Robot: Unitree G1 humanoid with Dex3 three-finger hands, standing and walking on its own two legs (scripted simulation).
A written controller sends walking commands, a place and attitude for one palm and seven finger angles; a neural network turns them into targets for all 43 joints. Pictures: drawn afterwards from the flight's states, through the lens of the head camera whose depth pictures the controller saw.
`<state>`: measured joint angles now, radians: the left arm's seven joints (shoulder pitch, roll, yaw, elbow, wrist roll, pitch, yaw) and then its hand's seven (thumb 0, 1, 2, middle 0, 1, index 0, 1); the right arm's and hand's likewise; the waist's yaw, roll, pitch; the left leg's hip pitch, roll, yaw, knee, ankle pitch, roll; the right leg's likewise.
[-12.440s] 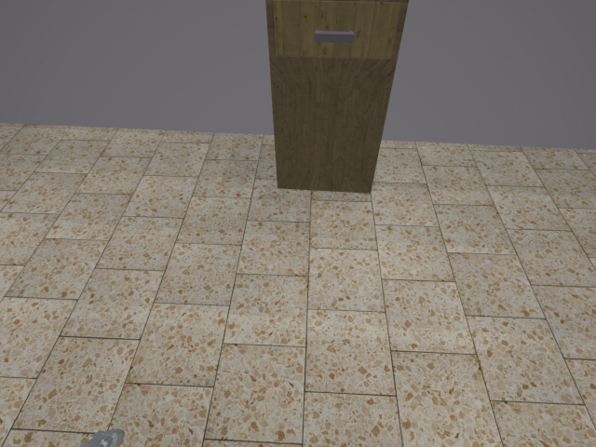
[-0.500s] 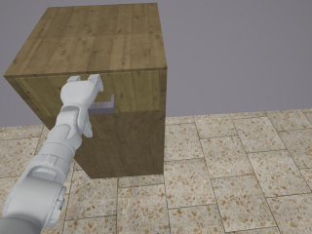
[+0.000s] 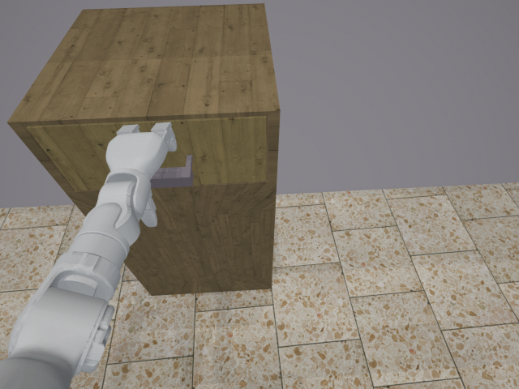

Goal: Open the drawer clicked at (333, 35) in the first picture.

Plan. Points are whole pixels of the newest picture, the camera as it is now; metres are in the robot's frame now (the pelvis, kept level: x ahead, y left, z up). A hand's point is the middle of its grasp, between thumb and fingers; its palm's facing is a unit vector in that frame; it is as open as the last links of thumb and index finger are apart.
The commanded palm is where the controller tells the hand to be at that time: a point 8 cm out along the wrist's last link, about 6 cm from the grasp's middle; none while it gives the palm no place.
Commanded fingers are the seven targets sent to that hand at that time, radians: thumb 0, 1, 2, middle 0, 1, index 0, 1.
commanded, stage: lower the fingers behind the handle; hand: left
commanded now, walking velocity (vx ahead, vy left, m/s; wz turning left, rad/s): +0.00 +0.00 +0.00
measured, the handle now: (158, 169) +0.51 +0.20 +0.01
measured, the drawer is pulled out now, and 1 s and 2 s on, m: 0.00 0.00 0.00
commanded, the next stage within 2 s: close the thumb around the handle in 1.50 s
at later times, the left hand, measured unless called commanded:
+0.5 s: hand (152, 187) +0.46 +0.20 +0.03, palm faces -0.07 -0.05 -1.00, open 13.8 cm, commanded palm +0.44 +0.19 +0.09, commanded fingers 0.00 -0.50 0.30 -0.30 -1.20 -0.30 -1.20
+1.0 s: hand (158, 198) +0.45 +0.19 +0.00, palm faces -0.04 -0.05 -1.00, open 13.8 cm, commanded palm +0.43 +0.18 +0.06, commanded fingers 0.00 -0.50 0.30 -0.30 -1.20 -0.30 -1.20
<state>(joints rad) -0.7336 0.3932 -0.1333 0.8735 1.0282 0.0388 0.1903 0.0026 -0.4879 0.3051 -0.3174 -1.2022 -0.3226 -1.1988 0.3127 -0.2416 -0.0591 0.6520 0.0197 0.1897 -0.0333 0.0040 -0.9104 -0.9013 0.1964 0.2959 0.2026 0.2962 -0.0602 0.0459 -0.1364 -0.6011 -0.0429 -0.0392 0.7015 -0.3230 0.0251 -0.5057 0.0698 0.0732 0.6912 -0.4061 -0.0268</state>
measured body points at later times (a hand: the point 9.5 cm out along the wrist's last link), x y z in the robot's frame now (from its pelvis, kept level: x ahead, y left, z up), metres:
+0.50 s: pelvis +0.00 +0.00 -0.01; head +0.06 -0.01 +0.44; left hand +0.45 +0.20 +0.08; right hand +0.04 -0.27 -0.14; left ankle +0.01 +0.10 -0.72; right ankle -0.05 -0.11 -0.72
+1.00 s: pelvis +0.00 +0.01 -0.02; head +0.07 +0.00 +0.42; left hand +0.45 +0.19 +0.05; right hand +0.03 -0.26 -0.15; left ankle +0.01 +0.11 -0.72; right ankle -0.05 -0.11 -0.72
